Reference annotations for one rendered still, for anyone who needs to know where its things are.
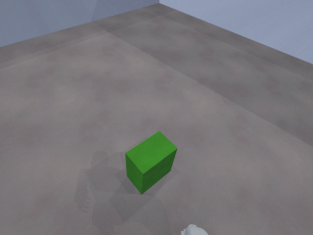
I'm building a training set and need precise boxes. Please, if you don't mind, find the carton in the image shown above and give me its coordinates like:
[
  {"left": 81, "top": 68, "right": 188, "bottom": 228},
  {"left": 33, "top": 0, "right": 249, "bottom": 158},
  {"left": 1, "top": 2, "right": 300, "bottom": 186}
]
[{"left": 125, "top": 131, "right": 178, "bottom": 195}]

